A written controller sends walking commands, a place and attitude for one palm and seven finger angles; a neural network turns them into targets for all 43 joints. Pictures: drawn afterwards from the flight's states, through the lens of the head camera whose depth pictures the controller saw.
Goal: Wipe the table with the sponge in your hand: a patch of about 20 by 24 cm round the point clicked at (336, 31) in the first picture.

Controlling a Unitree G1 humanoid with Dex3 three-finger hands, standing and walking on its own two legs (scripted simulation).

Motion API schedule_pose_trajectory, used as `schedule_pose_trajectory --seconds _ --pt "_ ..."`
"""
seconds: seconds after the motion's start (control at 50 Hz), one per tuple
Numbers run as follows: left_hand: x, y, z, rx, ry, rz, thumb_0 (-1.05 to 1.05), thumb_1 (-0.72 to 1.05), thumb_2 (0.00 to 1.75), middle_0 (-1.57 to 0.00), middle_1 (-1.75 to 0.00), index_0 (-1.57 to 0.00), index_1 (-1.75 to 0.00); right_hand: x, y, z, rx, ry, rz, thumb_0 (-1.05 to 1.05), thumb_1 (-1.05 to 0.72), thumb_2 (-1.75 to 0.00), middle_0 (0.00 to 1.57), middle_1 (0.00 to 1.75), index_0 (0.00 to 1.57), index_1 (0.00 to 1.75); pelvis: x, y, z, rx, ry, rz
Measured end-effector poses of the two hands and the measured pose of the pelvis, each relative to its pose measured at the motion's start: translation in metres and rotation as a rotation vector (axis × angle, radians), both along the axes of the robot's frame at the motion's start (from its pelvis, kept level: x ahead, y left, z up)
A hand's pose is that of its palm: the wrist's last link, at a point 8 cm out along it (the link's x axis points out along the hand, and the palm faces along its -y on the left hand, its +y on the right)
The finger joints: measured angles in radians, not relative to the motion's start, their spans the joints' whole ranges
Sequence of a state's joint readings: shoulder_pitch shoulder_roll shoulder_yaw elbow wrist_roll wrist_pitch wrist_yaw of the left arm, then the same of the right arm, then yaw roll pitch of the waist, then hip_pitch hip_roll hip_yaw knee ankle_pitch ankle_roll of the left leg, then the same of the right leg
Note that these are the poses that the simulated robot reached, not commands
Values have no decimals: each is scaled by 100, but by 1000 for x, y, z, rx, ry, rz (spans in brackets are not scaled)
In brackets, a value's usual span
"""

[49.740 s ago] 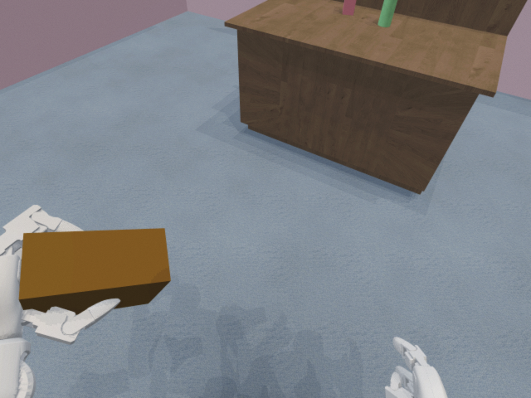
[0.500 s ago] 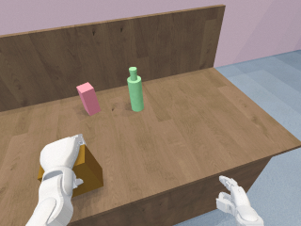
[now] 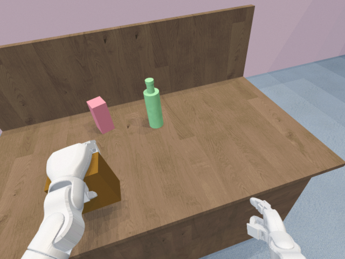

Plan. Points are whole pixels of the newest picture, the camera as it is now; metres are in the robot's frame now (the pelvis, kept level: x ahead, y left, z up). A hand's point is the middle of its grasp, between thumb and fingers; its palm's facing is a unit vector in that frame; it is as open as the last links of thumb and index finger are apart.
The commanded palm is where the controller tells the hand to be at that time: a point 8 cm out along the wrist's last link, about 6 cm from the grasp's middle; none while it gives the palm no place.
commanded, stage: lift the sponge slowly off the table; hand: left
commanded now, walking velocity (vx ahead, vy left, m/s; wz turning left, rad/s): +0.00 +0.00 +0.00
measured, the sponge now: (91, 189) +0.25 +0.26 +0.03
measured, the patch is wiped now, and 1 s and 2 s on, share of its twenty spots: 1.00 1.00 1.00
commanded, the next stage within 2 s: bring the sponge back beside the body in 0.24 s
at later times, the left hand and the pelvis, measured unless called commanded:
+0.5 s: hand (72, 178) +0.24 +0.28 +0.09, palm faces +0.05 -0.14 -0.99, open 9.9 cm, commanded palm +0.21 +0.27 +0.17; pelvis +0.00 -0.01 +0.00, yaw +0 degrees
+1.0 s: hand (65, 182) +0.22 +0.28 +0.10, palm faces +0.11 -0.18 -0.98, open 9.9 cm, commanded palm +0.18 +0.27 +0.18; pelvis +0.00 +0.01 +0.00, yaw +0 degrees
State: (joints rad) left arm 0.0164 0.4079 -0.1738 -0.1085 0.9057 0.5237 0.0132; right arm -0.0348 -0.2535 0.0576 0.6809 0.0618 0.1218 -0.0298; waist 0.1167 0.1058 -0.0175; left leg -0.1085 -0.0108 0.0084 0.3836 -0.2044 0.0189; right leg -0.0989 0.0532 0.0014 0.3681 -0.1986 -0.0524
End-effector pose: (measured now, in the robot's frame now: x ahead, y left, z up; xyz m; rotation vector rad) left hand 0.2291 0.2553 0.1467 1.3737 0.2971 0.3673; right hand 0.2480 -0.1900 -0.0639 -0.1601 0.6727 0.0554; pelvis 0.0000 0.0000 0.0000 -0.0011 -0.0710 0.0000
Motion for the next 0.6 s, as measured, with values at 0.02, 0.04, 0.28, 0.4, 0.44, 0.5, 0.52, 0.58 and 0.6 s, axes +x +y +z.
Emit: schedule_pose_trajectory --seconds 0.02,0.04,0.28,0.4,0.44,0.5,0.52,0.58,0.6 --pt "0 1 1 1 -2 5 0 -49 106 -75 -135 -76 -136 1 -1 0 -2 -1 0 2 -90 -90 20 30 20 30 0 -1 0 0 0 0" --pt "-1 1 2 2 -3 10 0 -49 106 -75 -135 -76 -136 1 -2 1 -5 -2 0 2 -90 -90 20 30 20 30 1 -2 0 0 -1 2" --pt "-5 6 10 1 -2 28 0 -49 106 -75 -135 -76 -136 5 -12 2 -17 -10 0 2 -91 -90 20 30 21 31 1 -7 -1 0 -2 3" --pt "-9 15 2 5 42 48 0 -49 106 -75 -135 -76 -136 2 -13 1 -28 -7 -4 2 -91 -90 20 30 20 30 -1 -8 -2 0 -2 5" --pt "-11 17 1 7 44 45 0 -49 106 -75 -135 -76 -136 1 -14 1 -34 -10 -5 2 -91 -90 20 30 20 30 -1 -8 -2 -1 -3 7" --pt "-14 20 2 10 41 34 0 -49 106 -75 -135 -76 -136 0 -13 1 -41 -12 -7 2 -91 -90 20 30 20 30 -2 -7 -2 -2 -6 8" --pt "-15 20 3 12 37 29 0 -49 106 -75 -135 -76 -136 -1 -13 1 -42 -14 -7 2 -91 -90 20 30 20 30 -2 -6 -2 -3 -7 9" --pt "-16 19 5 12 23 13 0 -49 106 -75 -135 -76 -136 -1 -10 1 -41 -18 -6 2 -91 -90 20 30 20 30 -3 -4 -1 -4 -9 11" --pt "-17 19 6 13 18 8 0 -49 106 -75 -135 -76 -136 -2 -9 1 -39 -20 -6 2 -91 -90 20 30 20 30 -3 -3 -1 -5 -10 10"
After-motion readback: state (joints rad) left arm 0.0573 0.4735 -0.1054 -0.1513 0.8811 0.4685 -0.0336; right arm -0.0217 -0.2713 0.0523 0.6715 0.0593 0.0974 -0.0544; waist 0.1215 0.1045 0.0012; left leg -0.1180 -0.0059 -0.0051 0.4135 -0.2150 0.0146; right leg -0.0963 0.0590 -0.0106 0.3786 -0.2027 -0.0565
